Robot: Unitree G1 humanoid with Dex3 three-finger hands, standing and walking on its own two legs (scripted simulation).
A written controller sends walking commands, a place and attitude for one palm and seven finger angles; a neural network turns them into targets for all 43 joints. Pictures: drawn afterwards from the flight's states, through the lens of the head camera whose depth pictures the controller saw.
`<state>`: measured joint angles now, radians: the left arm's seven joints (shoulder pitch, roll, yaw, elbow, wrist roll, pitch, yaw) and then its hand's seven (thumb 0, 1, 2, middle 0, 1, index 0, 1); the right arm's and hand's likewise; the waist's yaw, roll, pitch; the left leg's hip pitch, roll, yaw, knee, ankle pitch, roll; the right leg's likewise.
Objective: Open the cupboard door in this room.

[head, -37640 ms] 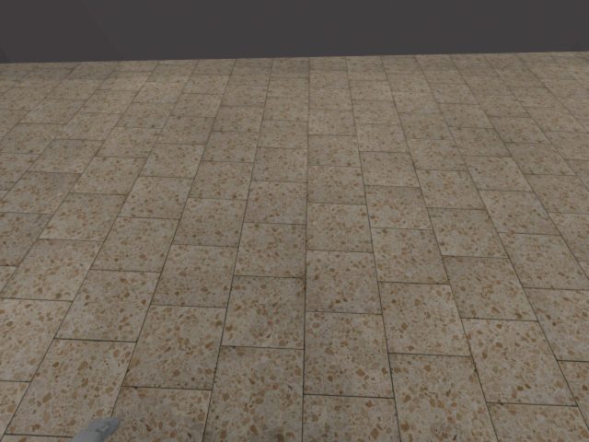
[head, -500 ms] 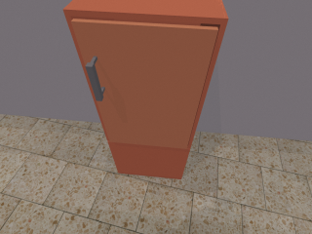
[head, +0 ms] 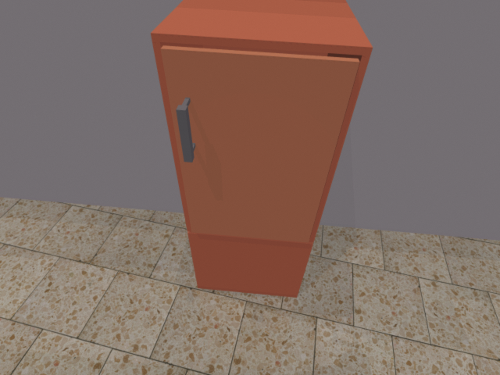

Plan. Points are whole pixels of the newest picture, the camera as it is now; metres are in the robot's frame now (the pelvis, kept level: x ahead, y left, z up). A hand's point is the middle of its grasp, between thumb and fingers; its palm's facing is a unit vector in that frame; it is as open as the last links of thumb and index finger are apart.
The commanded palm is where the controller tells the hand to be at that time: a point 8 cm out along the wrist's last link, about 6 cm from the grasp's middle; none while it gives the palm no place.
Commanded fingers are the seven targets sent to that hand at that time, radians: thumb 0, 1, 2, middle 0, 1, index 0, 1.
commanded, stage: shuffle to correct the standing spot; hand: left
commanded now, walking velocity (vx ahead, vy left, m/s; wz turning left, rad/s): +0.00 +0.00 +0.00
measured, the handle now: (187, 130) +0.60 +0.18 +0.08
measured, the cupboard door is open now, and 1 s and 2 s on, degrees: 0 0 0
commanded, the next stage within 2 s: come to a stop and stand still in 0.38 s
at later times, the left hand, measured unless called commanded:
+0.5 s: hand out of the picture -0.01 +0.15 -0.18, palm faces +0.04 -0.99 -0.13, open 7.4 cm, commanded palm none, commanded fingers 0.00 0.90 0.90 -0.20 -0.30 -0.20 -0.30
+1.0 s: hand out of the picture +0.10 +0.21 -0.19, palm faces -0.01 -0.97 -0.23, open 7.3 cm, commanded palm none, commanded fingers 0.00 0.90 0.90 -0.20 -0.30 -0.20 -0.30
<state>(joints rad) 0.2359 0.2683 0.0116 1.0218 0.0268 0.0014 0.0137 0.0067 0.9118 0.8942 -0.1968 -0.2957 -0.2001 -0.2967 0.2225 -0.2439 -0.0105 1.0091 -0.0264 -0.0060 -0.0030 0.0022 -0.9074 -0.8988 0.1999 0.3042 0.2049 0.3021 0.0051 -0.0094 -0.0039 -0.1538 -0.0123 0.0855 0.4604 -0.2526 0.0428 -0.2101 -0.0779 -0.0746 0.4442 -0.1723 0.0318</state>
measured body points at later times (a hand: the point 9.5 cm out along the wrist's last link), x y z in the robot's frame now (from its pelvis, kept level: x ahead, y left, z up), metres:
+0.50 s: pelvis +0.04 +0.00 -0.01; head +0.04 +0.01 +0.44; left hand -0.02 +0.20 -0.17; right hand +0.01 -0.22 -0.16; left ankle +0.00 +0.09 -0.74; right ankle +0.04 -0.14 -0.74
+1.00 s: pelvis +0.06 +0.02 -0.02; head +0.11 +0.03 +0.43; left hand +0.11 +0.26 -0.17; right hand +0.09 -0.23 -0.16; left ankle +0.04 +0.10 -0.74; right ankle +0.05 -0.14 -0.74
